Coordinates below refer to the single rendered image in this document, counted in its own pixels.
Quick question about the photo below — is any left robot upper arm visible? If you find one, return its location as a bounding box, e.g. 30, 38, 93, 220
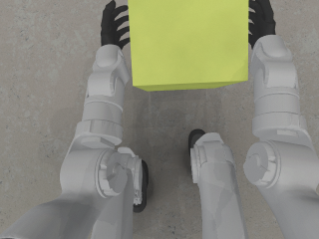
0, 147, 128, 239

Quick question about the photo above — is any carton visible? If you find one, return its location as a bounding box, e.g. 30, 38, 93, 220
128, 0, 249, 92

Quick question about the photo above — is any right robot forearm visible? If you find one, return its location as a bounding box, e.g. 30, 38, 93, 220
249, 35, 318, 156

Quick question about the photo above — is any left robot hand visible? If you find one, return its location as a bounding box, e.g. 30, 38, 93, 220
101, 0, 131, 50

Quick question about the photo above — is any right robot hand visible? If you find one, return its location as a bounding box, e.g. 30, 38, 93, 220
248, 0, 276, 50

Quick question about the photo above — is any right robot thigh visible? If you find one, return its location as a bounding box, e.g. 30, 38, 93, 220
190, 140, 249, 239

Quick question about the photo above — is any right robot upper arm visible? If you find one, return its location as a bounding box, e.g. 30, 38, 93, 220
243, 139, 319, 239

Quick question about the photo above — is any robot right foot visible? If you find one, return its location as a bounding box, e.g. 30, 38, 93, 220
188, 128, 205, 156

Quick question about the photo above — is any left robot forearm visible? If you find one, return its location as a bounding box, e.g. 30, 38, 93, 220
60, 44, 130, 181

